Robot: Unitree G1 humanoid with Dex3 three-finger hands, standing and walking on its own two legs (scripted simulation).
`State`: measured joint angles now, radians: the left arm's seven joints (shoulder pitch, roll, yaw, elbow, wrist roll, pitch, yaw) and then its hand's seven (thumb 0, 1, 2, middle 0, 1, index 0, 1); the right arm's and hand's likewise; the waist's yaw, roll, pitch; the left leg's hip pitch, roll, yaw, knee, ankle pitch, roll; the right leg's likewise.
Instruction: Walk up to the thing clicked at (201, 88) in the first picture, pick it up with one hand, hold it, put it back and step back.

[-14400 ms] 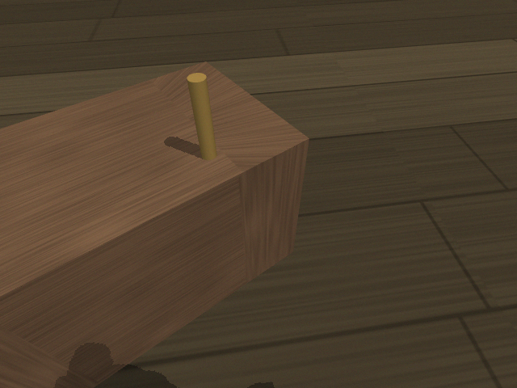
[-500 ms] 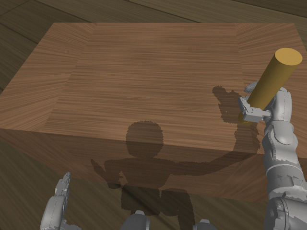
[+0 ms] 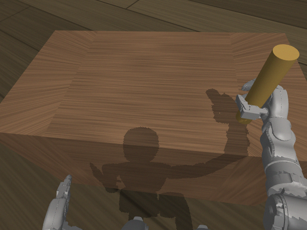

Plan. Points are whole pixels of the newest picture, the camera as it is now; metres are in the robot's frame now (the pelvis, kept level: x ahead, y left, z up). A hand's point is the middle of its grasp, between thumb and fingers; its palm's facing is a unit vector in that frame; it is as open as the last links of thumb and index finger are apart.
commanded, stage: lift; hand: right
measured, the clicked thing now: (260, 92) +0.45 -0.20 +0.11
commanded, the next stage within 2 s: hold in 1.54 s
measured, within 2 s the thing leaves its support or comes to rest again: neither
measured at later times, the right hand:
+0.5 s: hand (255, 95) +0.42 -0.18 +0.13, palm faces +0.14 +0.99 -0.02, open 5.8 cm
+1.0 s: hand (264, 97) +0.37 -0.16 +0.18, palm faces +0.13 +0.99 -0.02, open 5.8 cm
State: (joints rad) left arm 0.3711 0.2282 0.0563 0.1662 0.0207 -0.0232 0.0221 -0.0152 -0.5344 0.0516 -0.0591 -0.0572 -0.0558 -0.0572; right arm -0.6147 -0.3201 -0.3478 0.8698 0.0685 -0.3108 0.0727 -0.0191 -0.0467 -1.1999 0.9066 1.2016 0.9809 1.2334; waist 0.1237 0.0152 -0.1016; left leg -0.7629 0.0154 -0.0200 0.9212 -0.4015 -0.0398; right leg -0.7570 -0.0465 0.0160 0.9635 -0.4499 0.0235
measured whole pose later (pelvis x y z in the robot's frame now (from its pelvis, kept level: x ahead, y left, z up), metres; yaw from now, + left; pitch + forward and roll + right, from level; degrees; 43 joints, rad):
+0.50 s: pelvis +0.01 +0.00 +0.02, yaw +0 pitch +8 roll +1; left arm 0.36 0.20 0.05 0.30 -0.01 -0.03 0.06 -0.02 -0.52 0.04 -0.05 -0.06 -0.05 -0.05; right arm -0.46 -0.24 -0.26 0.60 0.11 -0.18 0.03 -0.02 -0.04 -1.20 0.91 1.20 0.99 1.23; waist 0.06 -0.01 -0.09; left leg -0.57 0.02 -0.03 0.79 -0.36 -0.04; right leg -0.56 -0.04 0.00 0.81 -0.40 0.02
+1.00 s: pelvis +0.00 +0.01 +0.04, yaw -1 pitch +1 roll +0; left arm 0.31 0.22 0.09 0.43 -0.03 -0.06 0.08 -0.02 -0.52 0.04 -0.04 -0.05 -0.04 -0.05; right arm -0.30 -0.21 -0.20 0.25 0.17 0.04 0.01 -0.02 -0.04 -1.21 0.92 1.19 0.99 1.22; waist 0.02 -0.03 -0.04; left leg -0.37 0.03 -0.02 0.66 -0.31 -0.03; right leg -0.35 -0.03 0.01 0.65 -0.33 0.03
